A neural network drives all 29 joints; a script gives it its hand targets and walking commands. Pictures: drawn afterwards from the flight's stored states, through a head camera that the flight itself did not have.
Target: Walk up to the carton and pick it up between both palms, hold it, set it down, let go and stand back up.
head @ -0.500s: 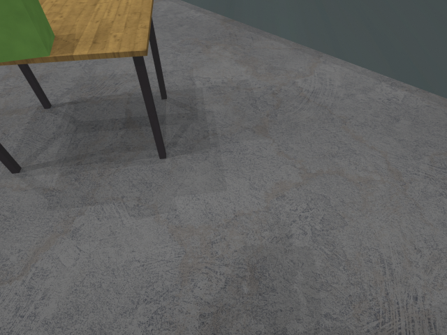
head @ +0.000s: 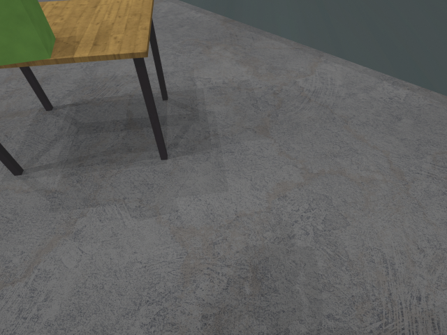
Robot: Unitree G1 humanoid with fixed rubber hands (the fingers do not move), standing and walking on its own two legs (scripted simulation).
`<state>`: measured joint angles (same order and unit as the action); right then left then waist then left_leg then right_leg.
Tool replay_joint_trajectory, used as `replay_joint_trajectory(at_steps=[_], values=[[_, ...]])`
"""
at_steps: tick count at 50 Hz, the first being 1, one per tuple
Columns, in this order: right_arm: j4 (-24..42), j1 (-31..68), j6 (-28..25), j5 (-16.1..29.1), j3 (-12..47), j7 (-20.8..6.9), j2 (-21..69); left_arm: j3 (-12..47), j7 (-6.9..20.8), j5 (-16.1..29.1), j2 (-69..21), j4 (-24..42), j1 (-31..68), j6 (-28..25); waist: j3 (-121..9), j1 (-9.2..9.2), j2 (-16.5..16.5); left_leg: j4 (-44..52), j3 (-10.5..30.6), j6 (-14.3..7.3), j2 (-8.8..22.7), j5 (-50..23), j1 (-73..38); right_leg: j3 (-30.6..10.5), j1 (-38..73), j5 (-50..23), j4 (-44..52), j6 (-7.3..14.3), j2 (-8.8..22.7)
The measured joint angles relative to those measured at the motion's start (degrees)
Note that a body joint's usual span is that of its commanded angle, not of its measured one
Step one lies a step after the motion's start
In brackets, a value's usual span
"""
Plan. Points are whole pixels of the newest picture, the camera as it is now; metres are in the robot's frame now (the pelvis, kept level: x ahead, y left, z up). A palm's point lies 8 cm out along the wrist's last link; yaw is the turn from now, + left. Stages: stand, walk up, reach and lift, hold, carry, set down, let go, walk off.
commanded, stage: walk up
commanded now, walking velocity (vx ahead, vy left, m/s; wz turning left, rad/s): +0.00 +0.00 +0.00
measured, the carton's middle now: (10, 21) +1.21 +0.88 +0.05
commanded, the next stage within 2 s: none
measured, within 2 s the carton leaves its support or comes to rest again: neither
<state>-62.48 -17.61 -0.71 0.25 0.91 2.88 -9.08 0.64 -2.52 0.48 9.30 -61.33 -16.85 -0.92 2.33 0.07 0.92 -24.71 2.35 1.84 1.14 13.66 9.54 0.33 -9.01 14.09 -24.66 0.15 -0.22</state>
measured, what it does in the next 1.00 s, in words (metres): walks ahead: left foot, then right foot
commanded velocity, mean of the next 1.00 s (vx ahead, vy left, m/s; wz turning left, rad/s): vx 0.00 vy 0.00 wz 0.00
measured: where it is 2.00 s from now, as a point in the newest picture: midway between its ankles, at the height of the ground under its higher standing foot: (127, 251)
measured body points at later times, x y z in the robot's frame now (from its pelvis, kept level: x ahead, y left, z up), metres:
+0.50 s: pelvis +0.05 +0.08 -0.03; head +0.05 +0.08 +0.42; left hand -0.02 +0.33 -0.17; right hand +0.10 -0.19 -0.17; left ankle +0.12 +0.25 -0.73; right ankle -0.01 -0.12 -0.74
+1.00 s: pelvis +0.23 +0.19 -0.04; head +0.23 +0.15 +0.40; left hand +0.28 +0.46 -0.14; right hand +0.28 -0.06 -0.21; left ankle +0.16 +0.27 -0.68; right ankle +0.30 +0.09 -0.74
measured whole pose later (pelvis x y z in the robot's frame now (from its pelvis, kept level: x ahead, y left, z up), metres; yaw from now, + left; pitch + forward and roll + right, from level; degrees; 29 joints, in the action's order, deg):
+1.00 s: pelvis +0.23 +0.19 -0.04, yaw +10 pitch -5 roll -1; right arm -53.5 -20.3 3.3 -3.7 -2.0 -2.6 -16.0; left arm -2.3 -2.7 -3.0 12.0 -44.2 -17.6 -3.5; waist 4.0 2.2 6.4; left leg -70.5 -2.0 -0.4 0.8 30.6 20.9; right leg 8.3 -20.7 22.3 -48.2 2.0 3.3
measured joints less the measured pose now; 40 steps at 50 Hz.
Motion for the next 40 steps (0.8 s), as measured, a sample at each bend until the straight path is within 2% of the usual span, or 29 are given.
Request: replay_joint_trajectory(at_steps=[10, 13, 15, 18, 22, 25, 26, 27, 28, 29, 31, 34, 36, 40], values=[[0.0, -0.4, 0.0, -0.3, -0.1, -0.1, 0.2, -0.5, 0.1, -0.3, 0.0, -0.1, 0.2, 0.0, 0.0, 0.09, -0.1, -0.6, 0.1, -0.2, -0.1, 1.0, 0.3, 0.2, 0.1, 0.1, 0.2, 0.0, 0.1], [2.3, -2.1, 1.5, -2.9, -2.6, -1.8, -0.8, -2.3, -0.4, -4.0, -0.4, 1.3, -0.5, -0.7, -0.5, 0.84, 0.7, -16.6, -0.7, -1.2, -0.5, 11.6, 7.3, 2.5, -0.4, 2.5, -2.1, 0.8, 1.1], [3.5, -3.1, 2.5, -4.1, -4.1, -2.9, -2.2, -3.0, -1.2, -5.2, -0.5, 1.3, -1.2, -1.5, -0.7, 0.40, 1.5, -26.7, -1.6, -0.8, -0.3, 11.6, 12.0, 3.7, 0.0, 3.8, -3.4, 0.4, 2.2], [4.8, -4.1, 3.0, -4.3, -5.9, -4.2, -4.7, -3.7, -1.5, -5.7, -0.3, 0.5, -2.8, -2.1, -0.9, 0.17, 3.1, -32.9, -1.6, -0.4, 1.4, 9.6, 16.4, 5.3, 1.8, 5.4, -4.3, -1.4, 3.8], [6.9, -4.4, 3.4, -3.8, -7.0, -5.6, -6.0, -4.4, -1.0, -5.7, 1.3, 0.0, -5.1, -2.0, -1.0, 0.11, 3.4, -29.1, -1.2, -0.1, 4.9, 8.5, 18.4, 7.1, 5.0, 8.4, -5.3, -2.7, 5.8], [9.0, -3.9, 2.6, -3.3, -7.1, -6.1, -5.8, -4.9, -0.4, -5.7, 2.8, 0.2, -6.2, -1.8, -0.2, -0.11, 2.2, -21.2, -2.3, -1.1, 7.0, 7.7, 16.8, 7.8, 6.6, 12.0, -8.1, -3.1, 8.0], [9.7, -4.0, 1.9, -3.1, -7.1, -6.2, -5.7, -5.0, -0.2, -5.8, 3.3, 0.3, -6.6, -1.5, -0.1, -0.25, 1.4, -18.8, -3.4, -1.5, 7.1, 6.5, 15.6, 7.5, 6.5, 14.1, -10.5, -2.5, 9.2], [10.1, -3.8, 1.1, -3.0, -7.1, -6.1, -5.4, -5.1, 0.0, -5.7, 4.0, 0.3, -6.8, -1.1, 0.2, -0.32, -0.2, -19.2, -4.9, -1.3, 6.1, 3.1, 15.2, 6.5, 5.9, 16.7, -13.8, -0.9, 11.0], [10.4, -3.6, 0.2, -2.9, -7.0, -5.9, -5.0, -5.0, 0.4, -5.4, 4.7, 0.3, -6.9, -0.6, 0.6, -0.33, -2.1, -21.5, -6.6, -1.1, 4.7, 3.1, 15.2, 4.4, 4.3, 19.6, -18.7, 1.0, 12.8], [10.7, -3.4, -0.5, -2.9, -6.8, -5.6, -4.8, -4.7, 0.9, -4.6, 5.0, 0.6, -6.9, 0.1, 0.8, -0.03, -3.0, -24.0, -7.6, -1.2, 3.9, 4.9, 15.6, 2.1, 1.5, 21.5, -25.4, 1.9, 12.6], [10.0, -3.0, -0.5, -2.2, -5.8, -4.8, -4.1, -4.2, 1.8, -3.2, 5.4, 2.3, -6.0, 1.2, 1.0, 0.98, -3.7, -25.6, -8.4, -2.0, 2.6, 8.2, 15.2, -1.4, -4.9, 21.9, -38.6, 2.2, 9.3], [9.4, -2.9, 0.1, -2.1, -4.3, -3.7, -3.1, -3.8, 2.4, -2.6, 5.5, 5.3, -3.0, 0.9, 1.9, 1.74, -4.2, -22.4, -9.8, -3.7, 0.8, 8.5, 11.7, 0.1, -13.8, 17.5, -49.9, 1.9, 6.2], [9.0, -3.2, 0.1, -2.7, -3.8, -3.3, -3.1, -3.5, 2.6, -2.5, 4.9, 7.5, -1.2, 0.1, 2.3, 2.20, -3.5, -19.7, -10.6, -4.2, 0.2, 8.6, 8.7, 2.5, -17.4, 16.6, -48.6, 1.7, 5.3], [8.3, -3.9, -0.3, -3.3, -3.3, -3.0, -4.3, -3.1, 3.0, -2.0, 3.3, 12.0, 1.5, -0.9, 2.2, 3.42, -1.0, -15.2, -11.4, -4.5, -1.1, 9.1, 3.9, 4.5, -20.1, 14.1, -34.6, 1.4, 5.3]])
